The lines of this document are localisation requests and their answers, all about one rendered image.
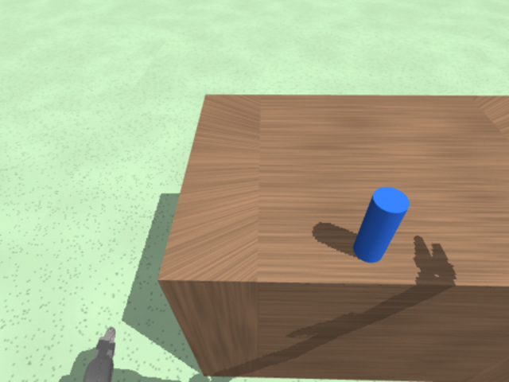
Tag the can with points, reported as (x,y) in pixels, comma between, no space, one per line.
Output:
(383,216)

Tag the left robot hand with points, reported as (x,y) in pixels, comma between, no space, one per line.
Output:
(100,369)

